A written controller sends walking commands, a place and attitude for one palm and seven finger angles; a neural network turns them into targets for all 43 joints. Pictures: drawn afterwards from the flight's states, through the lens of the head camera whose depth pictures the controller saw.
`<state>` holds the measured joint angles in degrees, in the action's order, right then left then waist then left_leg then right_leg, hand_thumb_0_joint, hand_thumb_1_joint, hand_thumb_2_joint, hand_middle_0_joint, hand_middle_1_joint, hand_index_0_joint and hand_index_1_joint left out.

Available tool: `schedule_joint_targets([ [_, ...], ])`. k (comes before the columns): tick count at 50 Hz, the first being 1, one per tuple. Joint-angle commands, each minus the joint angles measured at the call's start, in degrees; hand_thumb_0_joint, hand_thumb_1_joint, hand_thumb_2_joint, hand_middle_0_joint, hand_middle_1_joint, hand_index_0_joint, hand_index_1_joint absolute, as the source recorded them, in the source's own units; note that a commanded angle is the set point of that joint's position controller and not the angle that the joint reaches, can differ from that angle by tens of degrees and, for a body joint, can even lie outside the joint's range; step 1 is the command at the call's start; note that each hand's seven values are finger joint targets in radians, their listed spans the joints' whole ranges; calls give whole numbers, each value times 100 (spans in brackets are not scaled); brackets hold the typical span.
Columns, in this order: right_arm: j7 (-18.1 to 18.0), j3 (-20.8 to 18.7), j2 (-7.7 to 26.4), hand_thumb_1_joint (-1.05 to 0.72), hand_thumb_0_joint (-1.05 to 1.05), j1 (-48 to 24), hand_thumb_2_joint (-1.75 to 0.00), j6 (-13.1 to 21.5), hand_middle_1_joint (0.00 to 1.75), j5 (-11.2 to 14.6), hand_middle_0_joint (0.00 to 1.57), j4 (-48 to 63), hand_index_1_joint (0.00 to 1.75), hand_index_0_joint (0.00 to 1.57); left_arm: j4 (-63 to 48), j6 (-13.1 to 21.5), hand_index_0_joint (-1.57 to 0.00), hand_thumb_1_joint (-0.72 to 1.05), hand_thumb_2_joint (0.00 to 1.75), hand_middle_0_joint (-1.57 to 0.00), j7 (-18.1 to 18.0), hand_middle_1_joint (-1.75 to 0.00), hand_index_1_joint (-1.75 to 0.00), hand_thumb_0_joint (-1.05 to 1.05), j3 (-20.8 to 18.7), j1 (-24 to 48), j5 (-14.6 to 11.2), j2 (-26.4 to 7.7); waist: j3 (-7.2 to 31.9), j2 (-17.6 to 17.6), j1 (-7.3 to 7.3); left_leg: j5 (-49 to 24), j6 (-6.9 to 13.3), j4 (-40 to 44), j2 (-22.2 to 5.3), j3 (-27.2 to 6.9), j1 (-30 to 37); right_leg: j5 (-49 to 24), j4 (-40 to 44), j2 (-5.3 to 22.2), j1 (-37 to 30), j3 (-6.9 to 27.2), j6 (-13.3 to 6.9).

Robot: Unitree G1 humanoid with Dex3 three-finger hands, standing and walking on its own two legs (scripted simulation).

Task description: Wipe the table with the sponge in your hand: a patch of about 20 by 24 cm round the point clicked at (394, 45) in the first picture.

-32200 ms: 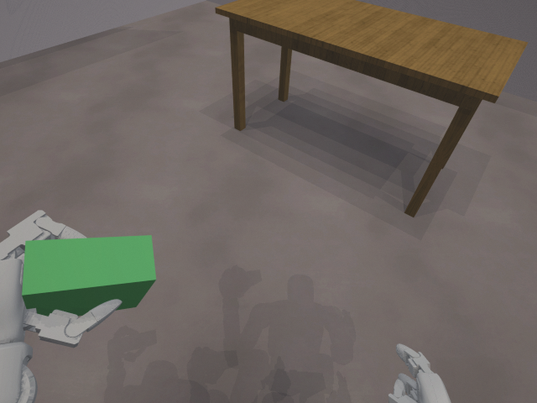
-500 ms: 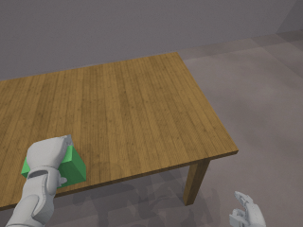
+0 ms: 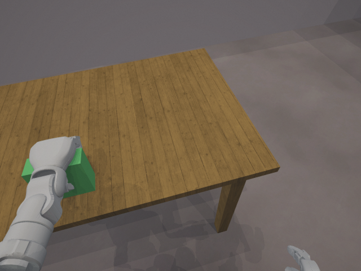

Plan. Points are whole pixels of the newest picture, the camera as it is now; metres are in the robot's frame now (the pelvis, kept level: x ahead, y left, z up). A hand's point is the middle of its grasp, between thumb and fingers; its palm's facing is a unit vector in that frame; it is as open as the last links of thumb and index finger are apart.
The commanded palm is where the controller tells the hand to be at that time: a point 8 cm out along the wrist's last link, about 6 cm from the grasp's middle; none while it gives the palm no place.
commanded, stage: wipe forward along the first lane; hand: left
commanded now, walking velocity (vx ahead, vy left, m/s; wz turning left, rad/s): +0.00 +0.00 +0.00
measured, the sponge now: (66, 179) +0.30 +0.33 -0.01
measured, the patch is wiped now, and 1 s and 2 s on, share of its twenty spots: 0.15 0.50 0.50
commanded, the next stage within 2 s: slide across to the middle lane in 1.08 s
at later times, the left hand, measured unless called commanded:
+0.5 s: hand (68, 150) +0.37 +0.34 +0.03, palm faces -0.13 +0.04 -0.99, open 9.7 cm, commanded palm +0.35 +0.33 +0.05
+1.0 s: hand (69, 133) +0.42 +0.36 +0.03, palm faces -0.16 +0.04 -0.99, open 9.7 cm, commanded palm +0.41 +0.35 +0.05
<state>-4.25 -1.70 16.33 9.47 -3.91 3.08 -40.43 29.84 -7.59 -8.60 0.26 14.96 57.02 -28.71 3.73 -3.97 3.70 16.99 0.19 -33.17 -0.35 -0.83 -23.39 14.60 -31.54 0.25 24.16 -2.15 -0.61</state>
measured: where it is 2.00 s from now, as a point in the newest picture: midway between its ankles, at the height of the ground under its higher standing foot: outside the picture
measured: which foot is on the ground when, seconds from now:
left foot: down 0.00-1.00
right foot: down 0.00-1.00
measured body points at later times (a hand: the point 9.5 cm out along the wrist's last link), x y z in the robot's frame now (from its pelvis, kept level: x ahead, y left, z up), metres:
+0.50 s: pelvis -0.01 +0.00 -0.01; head +0.04 -0.02 +0.44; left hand +0.37 +0.33 +0.09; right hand +0.10 -0.27 -0.14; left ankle -0.01 +0.12 -0.73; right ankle +0.01 -0.12 -0.73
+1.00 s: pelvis -0.01 +0.01 -0.02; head +0.08 +0.01 +0.43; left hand +0.42 +0.35 +0.09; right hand +0.04 -0.28 -0.15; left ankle -0.01 +0.12 -0.73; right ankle +0.01 -0.12 -0.73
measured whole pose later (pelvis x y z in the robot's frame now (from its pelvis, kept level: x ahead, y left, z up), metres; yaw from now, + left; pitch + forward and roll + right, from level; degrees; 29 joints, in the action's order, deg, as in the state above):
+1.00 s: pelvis -0.01 +0.01 -0.02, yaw -1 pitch +16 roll -2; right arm -3.4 -1.3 16.9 16.3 -6.3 3.1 -41.4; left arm 61.4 -0.6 -10.3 -2.9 42.2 61.0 -39.0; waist 6.4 -2.5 -2.6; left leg 19.3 0.8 -41.7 -1.3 -0.4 -38.6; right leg 15.0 -37.2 -0.7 38.4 -1.6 -0.1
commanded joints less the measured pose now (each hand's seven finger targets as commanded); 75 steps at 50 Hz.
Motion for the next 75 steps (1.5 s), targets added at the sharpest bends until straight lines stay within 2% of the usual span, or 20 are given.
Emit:
schedule_joint_targets([
  [1, -48, -242, 772, -90, 0, -299, -90, 222, 30, -4, 20, 717, 30, 20, -103, 17, -120, 10, 130, -120, -180, -160, -160, 0, -178, 1289, 126, -1005, 1064, 664, -225, -860, 245, 268, 211, 24, 158, -886, 341, -150, -531, 123, -262],
  [5, -61, -230, 833, -90, 0, -232, -90, 188, 30, 26, 20, 644, 30, 20, 433, 6, -120, 10, 130, -120, -201, -160, -160, 0, -350, 1729, 169, -1306, 898, 844, -293, -505, 253, 239, 196, 12, -137, -438, 348, -146, -257, 164, -243],
  [8, -52, -238, 802, -90, 0, -62, -90, 172, 30, 13, 20, 635, 30, 20, 709, 39, -120, 10, 130, -120, -191, -160, -160, 0, 9, 2033, 234, -1041, 958, 695, -380, -424, 257, 165, 187, 46, -131, -332, 294, -129, -66, 70, -231],
  [10, -69, -239, 844, -90, 0, -38, -90, 148, 30, 28, 20, 618, 30, 20, 911, 84, -120, 10, 130, -120, -196, -160, -160, 0, -342, 2061, 215, -1426, 1128, 707, -320, -429, 265, 136, 187, 19, -220, -347, 273, -138, -158, 152, -247],
  [13, -55, -239, 819, -90, 0, 97, -90, 121, 30, 10, 20, 632, 30, 20, 1106, 165, -120, 10, 130, -120, -174, -160, -160, 0, -48, 2277, 241, -1194, 1214, 764, -414, -490, 275, 31, 179, 67, -312, -543, 203, -122, -134, 116, -209],
  [15, -56, -262, 863, -90, 0, 141, -90, 99, 30, 4, 20, 603, 30, 20, 1238, 242, -120, 10, 130, -120, -196, -160, -160, 0, -482, 2162, 241, -1617, 1385, 756, -306, -589, 274, -5, 167, 45, -376, -639, 157, -136, -251, 175, -233],
  [18, -33, -263, 842, -90, 0, 237, -90, 55, 30, -5, 20, 621, 30, 20, 1380, 314, -120, 10, 130, -120, -203, -160, -160, 0, -233, 2297, 253, -1399, 1282, 771, -425, -578, 280, -65, 165, 98, -474, -753, 141, -122, -151, 139, -190],
  [24, -11, -270, 870, -90, 0, 402, -90, 26, 30, -4, 20, 547, 30, 20, 1716, 416, -120, 10, 130, -120, -310, -160, -160, 0, -251, 2797, 367, -1574, 1223, 661, -495, -359, 294, -89, 140, 78, -589, -378, 113, -144, 137, 113, -206],
  [25, -20, -284, 892, -90, 0, 406, -90, 17, 30, 2, 20, 521, 30, 20, 1781, 456, -120, 10, 130, -120, -343, -160, -160, 0, -541, 2786, 362, -1841, 1290, 720, -439, -443, 297, -97, 131, 43, -617, -434, 86, -154, 77, 140, -233],
  [28, -8, -277, 877, -90, 0, 496, -90, 5, 30, 6, 20, 504, 30, 20, 1933, 447, -120, 10, 130, -120, -370, -160, -160, 0, -180, 3109, 402, -1584, 1253, 676, -570, -288, 297, -116, 134, 68, -631, -271, 103, -150, 267, 96, -202],
  [34, -24, -257, 915, -90, 0, 649, -90, -5, 30, 17, 20, 422, 30, 20, 2314, 447, -120, 10, 130, -120, -407, -160, -160, 0, -219, 3624, 438, -1872, 1330, 680, -695, -107, 315, -151, 118, 69, -776, -90, 121, -151, 350, 127, -176],
  [35, -34, -265, 952, -90, 0, 665, -90, -2, 30, 11, 20, 369, 30, 20, 2342, 486, -120, 10, 130, -120, -408, -160, -160, 0, -475, 3675, 433, -2140, 1449, 637, -638, -223, 313, -164, 97, 45, -772, -185, 71, -156, 303, 151, -203],
  [41, -14, -256, 951, -90, 0, 888, -90, -35, 30, -10, 20, 359, 30, 20, 2573, 532, -120, 10, 130, -120, -332, -160, -160, 0, -313, 3894, 530, -2180, 1651, 333, -693, -426, 316, -266, 105, 69, -752, -415, -22, -178, 341, 127, -208],
  [51, 25, -275, 1038, -90, 0, 1160, -90, -136, 30, -27, 20, 287, 30, 20, 2877, 639, -120, 10, 130, -120, -273, -160, -160, 0, -537, 4016, 558, -2571, 1814, 455, -732, -725, 323, -393, 79, 54, -857, -732, -123, -225, 358, 108, -212],
  [55, 36, -271, 1070, -90, 0, 1205, -90, -157, 30, -22, 20, 235, 30, 20, 2881, 657, -120, 10, 130, -120, -261, -160, -160, 0, -584, 4383, 565, -2714, 1730, 216, -780, -793, 310, -395, 42, 31, -842, -689, -143, -230, 546, 113, -240],
  [58, 39, -271, 1087, -90, 0, 1329, -90, -197, 30, -21, 20, 245, 30, 20, 3023, 631, -120, 10, 130, -120, -221, -160, -160, 0, -559, 4390, 598, -2807, 1866, 466, -833, -805, 327, -444, 65, 43, -886, -754, -134, -249, 460, 95, -206],
  [63, 59, -326, 972, -90, 0, 1366, -90, -197, 30, -29, 20, 270, 30, 20, 2584, 709, -120, 10, 130, -120, -136, -160, -160, 0, -325, 4343, 490, -2374, 2300, -90, -766, -1367, 287, -437, 13, 53, -322, -1095, -147, -278, 366, 58, -249],
  [71, 55, -386, 907, -90, 0, 1236, -90, -175, 30, -37, 20, 141, 30, 20, 1963, 770, -120, 10, 130, -120, -207, -160, -160, 0, -198, 4504, 154, -1879, 2195, -139, -780, -1993, 236, -252, -87, -83, 308, -1283, -2, -290, 287, -37, -278],
  [73, 81, -369, 869, -90, 0, 1164, -90, -181, 30, -27, 20, 100, 30, 20, 2019, 687, -120, 10, 130, -120, -224, -160, -160, 0, 71, 4463, 144, -1509, 1967, -70, -837, -2047, 200, -180, -112, -105, 374, -1243, 57, -293, 382, -79, -277],
  [75, 93, -379, 867, -90, 0, 1082, -90, -177, 30, -23, 20, 86, 30, 20, 1890, 657, -120, 10, 130, -120, -249, -160, -160, 0, -97, 4343, 80, -1547, 2075, -114, -731, -2374, 173, -121, -130, -137, 500, -1435, 79, -274, 205, -58, -309],
])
